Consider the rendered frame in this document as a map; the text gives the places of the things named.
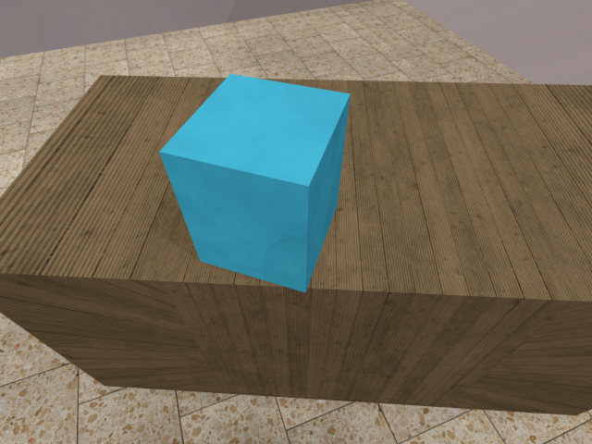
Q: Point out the pedestal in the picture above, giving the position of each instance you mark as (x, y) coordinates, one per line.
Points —
(456, 271)

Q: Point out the carton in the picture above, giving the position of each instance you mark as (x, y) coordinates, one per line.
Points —
(256, 172)

